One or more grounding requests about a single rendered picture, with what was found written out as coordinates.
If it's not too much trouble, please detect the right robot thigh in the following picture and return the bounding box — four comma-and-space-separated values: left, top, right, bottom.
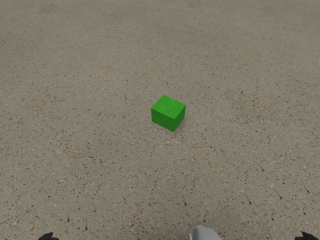
188, 227, 222, 240

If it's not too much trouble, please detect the carton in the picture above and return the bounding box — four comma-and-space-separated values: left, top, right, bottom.
151, 95, 186, 132

